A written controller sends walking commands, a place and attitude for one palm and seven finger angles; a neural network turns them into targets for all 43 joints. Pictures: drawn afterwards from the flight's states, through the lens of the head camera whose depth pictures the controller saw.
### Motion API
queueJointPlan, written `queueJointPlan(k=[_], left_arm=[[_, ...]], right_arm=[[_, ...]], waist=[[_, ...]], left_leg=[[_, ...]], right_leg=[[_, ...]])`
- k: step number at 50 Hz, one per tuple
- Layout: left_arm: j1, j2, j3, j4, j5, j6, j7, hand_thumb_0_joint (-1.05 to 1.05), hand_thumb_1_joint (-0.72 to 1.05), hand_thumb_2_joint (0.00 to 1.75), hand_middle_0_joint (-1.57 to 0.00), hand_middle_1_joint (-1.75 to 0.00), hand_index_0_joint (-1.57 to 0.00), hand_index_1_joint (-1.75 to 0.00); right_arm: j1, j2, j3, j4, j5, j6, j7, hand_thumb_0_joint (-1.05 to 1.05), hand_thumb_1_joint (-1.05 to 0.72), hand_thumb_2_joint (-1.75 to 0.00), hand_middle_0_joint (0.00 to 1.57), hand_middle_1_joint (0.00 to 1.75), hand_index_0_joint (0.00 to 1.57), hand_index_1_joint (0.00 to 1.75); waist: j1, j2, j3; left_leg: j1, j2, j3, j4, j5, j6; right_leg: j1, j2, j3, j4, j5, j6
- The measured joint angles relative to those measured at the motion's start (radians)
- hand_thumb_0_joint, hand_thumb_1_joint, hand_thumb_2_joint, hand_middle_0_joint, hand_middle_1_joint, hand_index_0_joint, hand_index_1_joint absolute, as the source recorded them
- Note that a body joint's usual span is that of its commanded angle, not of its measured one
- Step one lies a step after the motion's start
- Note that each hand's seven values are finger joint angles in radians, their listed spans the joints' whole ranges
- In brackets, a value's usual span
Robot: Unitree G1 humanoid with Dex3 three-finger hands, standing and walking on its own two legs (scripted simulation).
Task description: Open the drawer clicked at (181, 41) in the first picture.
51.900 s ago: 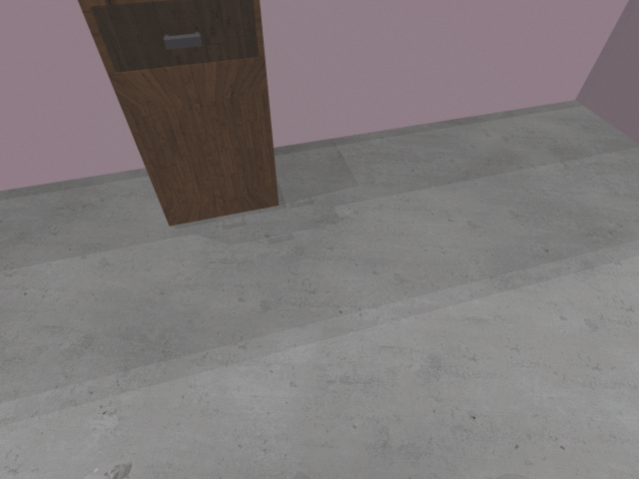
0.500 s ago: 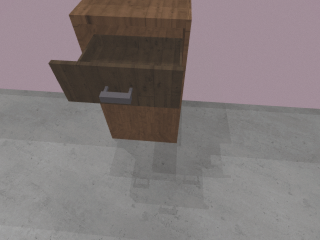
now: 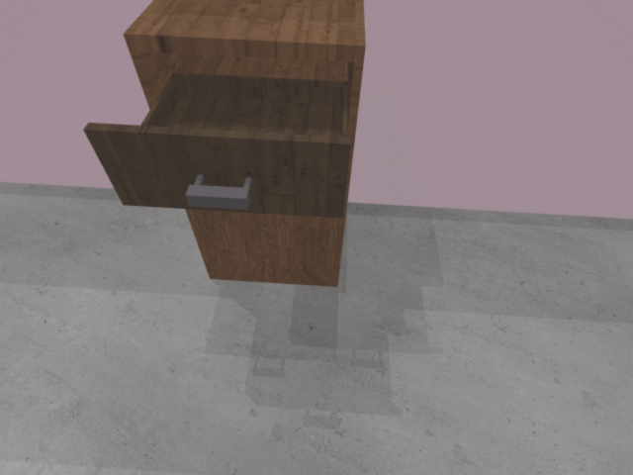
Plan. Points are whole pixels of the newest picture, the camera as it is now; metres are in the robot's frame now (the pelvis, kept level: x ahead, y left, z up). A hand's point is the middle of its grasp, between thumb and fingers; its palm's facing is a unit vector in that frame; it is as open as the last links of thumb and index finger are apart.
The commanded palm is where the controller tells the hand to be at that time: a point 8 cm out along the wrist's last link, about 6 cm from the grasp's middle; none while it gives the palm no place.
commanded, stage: look to check the result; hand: left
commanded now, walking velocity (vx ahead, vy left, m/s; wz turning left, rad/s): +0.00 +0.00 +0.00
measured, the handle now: (221, 188) +0.56 +0.20 +0.00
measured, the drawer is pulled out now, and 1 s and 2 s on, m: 0.27 0.27 0.27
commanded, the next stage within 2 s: stand and wait in 0.52 s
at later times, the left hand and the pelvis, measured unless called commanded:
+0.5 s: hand out of the picture +0.07 +0.23 -0.16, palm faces -0.01 -0.95 -0.32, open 7.4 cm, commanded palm none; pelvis +0.01 -0.01 +0.00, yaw +0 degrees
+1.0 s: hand out of the picture +0.11 +0.23 -0.16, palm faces -0.02 -0.95 -0.32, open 7.4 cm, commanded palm none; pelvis +0.03 -0.01 +0.00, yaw +0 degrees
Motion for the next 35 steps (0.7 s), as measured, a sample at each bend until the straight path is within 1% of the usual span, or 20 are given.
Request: queueJointPlan(k=[21, 35], left_arm=[[-0.026, 0.048, 0.005, 0.013, -0.001, -0.004, -0.002, 0.0, 0.91, 0.9, -0.2, -0.3, -0.2, -0.3], [-0.063, 0.068, 0.004, 0.009, -0.002, -0.011, -0.005, 0.0, 0.91, 0.9, -0.21, -0.3, -0.2, -0.3]], right_arm=[[-0.071, -0.039, 0.002, -0.004, 0.002, -0.004, 0.005, 0.0, -0.9, -0.9, 0.2, 0.3, 0.2, 0.3], [-0.103, -0.072, 0.001, -0.005, 0.001, -0.005, 0.007, 0.0, -0.9, -0.9, 0.2, 0.3, 0.2, 0.3]], waist=[[0.01, 0.014, 0.009], [0.007, 0.004, 0.004]], left_leg=[[0.028, 0.001, -0.008, -0.038, 0.005, -0.006], [0.047, 0.009, -0.011, -0.053, -0.001, -0.014]], right_leg=[[0.024, 0.0, -0.007, -0.026, -0.003, -0.006], [0.046, 0.008, -0.011, -0.045, -0.007, -0.014]])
